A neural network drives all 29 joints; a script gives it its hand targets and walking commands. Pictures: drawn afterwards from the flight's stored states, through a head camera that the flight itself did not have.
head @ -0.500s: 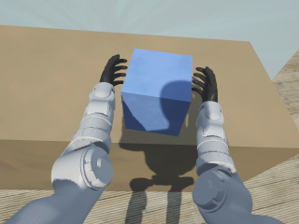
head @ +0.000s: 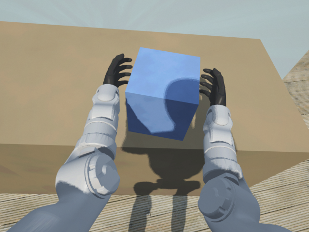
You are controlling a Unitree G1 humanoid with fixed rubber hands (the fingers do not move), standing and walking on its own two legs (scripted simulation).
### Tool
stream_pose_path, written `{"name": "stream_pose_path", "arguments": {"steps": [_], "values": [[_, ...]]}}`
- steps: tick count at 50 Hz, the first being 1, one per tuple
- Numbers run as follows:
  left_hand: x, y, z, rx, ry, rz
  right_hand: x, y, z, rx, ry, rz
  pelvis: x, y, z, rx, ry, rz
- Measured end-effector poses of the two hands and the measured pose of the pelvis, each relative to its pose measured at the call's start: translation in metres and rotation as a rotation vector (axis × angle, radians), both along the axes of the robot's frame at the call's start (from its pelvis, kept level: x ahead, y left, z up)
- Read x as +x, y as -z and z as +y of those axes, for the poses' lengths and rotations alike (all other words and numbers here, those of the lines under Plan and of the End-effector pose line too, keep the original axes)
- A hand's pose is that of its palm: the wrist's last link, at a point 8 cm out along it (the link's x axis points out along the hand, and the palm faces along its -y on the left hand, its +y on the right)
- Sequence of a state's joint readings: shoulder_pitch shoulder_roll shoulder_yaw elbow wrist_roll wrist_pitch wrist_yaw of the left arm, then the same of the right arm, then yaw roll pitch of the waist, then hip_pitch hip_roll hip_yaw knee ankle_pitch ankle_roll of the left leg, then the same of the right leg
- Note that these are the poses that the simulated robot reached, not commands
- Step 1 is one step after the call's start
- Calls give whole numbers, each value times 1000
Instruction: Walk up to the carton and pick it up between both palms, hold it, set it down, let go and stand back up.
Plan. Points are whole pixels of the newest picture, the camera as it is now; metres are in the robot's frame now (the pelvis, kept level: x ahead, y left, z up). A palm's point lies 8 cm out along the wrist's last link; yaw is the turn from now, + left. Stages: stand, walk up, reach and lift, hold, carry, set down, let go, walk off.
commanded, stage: set down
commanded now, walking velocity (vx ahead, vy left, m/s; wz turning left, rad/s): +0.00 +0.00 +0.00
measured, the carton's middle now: (162, 96) +0.49 -0.07 +0.02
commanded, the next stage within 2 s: none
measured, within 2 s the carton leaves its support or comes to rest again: neither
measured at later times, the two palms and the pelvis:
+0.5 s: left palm (111, 84) +0.47 +0.07 +0.10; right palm (217, 100) +0.41 -0.19 +0.09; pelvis +0.00 +0.00 +0.00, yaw +0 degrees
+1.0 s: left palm (100, 81) +0.49 +0.10 +0.09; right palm (218, 94) +0.43 -0.20 +0.09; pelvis -0.01 +0.00 -0.02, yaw -2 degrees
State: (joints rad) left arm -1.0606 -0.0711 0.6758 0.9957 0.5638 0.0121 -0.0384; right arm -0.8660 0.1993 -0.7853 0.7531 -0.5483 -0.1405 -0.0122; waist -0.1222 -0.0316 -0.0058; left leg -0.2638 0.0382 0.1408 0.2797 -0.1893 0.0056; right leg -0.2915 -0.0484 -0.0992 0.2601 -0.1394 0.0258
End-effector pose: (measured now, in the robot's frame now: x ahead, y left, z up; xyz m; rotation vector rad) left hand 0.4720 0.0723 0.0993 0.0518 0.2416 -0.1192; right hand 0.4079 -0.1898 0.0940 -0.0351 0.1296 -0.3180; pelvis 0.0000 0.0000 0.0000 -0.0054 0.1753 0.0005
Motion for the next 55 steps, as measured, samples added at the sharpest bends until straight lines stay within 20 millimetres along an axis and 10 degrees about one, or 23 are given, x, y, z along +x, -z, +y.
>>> {"name": "stream_pose_path", "arguments": {"steps": [43,55], "values": [[17,15,18,17,-21,52,17,23,-5,62,-39,116,-10,14,0,-8,20,220],[16,-6,41,35,-46,23,23,-17,-30,59,14,96,-21,18,-6,-18,31,243]]}}
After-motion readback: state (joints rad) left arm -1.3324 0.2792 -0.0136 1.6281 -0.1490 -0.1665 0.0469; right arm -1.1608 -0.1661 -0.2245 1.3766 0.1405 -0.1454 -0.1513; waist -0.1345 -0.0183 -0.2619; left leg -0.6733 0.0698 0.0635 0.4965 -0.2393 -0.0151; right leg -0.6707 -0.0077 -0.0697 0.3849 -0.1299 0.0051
